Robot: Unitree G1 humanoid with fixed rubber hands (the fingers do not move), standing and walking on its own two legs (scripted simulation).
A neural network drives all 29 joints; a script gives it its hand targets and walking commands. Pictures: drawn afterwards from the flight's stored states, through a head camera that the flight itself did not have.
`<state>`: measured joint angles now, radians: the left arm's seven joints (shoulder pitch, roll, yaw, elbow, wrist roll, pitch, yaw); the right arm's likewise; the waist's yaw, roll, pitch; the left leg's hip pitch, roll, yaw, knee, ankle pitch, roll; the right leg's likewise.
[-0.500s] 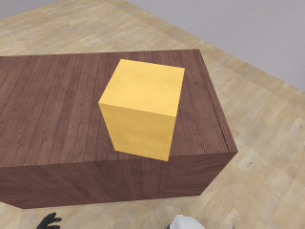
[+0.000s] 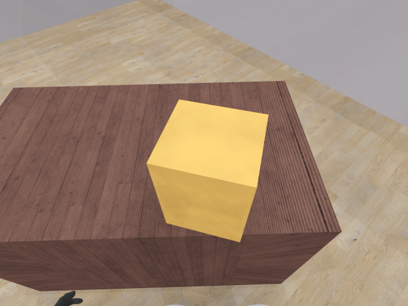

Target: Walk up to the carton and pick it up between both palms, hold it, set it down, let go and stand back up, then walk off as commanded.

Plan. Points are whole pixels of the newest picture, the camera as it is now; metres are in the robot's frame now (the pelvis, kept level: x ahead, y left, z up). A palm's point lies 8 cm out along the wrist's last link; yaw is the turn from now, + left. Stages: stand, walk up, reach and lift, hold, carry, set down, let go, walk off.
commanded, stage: walk up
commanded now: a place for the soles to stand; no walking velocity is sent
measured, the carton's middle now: (211, 175) +0.38 +0.01 +0.00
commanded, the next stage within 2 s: reach and lift in 1.74 s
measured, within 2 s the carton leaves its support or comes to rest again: neither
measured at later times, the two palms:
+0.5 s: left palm out of the picture +0.05 +0.32 -0.09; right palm out of the picture +0.06 -0.31 -0.10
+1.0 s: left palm out of the picture +0.06 +0.32 -0.09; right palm out of the picture +0.07 -0.32 -0.10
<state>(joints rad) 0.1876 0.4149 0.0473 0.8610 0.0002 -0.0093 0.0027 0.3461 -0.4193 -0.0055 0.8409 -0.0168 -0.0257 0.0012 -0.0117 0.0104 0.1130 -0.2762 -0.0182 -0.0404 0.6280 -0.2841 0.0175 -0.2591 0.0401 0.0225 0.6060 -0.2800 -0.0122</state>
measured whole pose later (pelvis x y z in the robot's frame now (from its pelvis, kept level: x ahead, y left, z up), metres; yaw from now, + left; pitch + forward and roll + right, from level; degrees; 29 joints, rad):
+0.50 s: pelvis -0.04 +0.00 +0.00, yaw -1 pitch -6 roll -1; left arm 0.19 0.41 0.05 0.92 0.00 -0.01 -0.01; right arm 0.17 -0.42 -0.01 0.90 -0.02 -0.01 0.00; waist 0.01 0.03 0.11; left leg -0.28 -0.02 -0.02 0.62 -0.26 0.03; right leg -0.23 0.03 0.01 0.60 -0.28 -0.01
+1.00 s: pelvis -0.02 +0.00 +0.00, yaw -1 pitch -4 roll -1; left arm 0.18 0.41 0.05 0.94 0.00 -0.02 0.00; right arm 0.14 -0.42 -0.01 0.93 -0.02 -0.01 0.00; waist 0.01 0.03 0.11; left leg -0.28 -0.02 -0.02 0.60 -0.26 0.03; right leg -0.23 0.03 0.01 0.59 -0.28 -0.01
